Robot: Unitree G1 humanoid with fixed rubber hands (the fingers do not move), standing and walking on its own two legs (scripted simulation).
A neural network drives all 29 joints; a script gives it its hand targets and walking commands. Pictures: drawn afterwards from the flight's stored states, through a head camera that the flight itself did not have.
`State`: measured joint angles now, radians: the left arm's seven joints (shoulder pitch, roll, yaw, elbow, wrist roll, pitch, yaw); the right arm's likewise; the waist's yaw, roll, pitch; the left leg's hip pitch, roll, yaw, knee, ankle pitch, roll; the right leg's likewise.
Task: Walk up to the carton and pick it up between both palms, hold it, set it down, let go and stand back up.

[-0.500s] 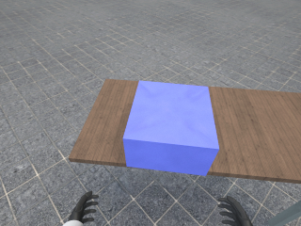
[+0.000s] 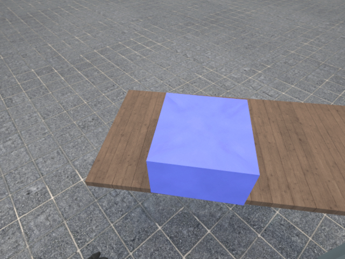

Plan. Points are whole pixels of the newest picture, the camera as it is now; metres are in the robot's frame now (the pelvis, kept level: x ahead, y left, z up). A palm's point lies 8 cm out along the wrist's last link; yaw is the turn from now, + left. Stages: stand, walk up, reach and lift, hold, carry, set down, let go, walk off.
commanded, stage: stand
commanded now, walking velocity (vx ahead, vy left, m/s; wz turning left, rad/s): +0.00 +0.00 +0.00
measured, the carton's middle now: (201, 143) +0.49 -0.06 -0.04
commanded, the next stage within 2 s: none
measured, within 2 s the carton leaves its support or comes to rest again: neither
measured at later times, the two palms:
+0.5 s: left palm out of the picture +0.03 +0.23 -0.14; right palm out of the picture +0.03 -0.20 -0.13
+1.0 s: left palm out of the picture +0.00 +0.24 -0.15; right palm out of the picture +0.00 -0.15 -0.14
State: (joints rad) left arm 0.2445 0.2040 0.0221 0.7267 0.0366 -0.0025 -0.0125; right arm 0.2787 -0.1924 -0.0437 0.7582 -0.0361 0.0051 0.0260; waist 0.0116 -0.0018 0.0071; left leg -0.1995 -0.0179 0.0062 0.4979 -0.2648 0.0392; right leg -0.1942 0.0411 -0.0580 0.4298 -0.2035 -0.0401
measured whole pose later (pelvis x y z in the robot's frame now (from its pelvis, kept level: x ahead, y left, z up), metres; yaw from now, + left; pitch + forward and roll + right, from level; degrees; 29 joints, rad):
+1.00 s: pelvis +0.03 +0.04 +0.00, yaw +0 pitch -1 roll +0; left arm 0.31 0.10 0.01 1.21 0.01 0.00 0.05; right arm 0.36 -0.09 0.00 1.15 -0.02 -0.03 -0.05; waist 0.00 -0.02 0.00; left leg -0.11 -0.11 0.02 0.38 -0.25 0.11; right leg -0.15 -0.04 -0.02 0.42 -0.25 0.04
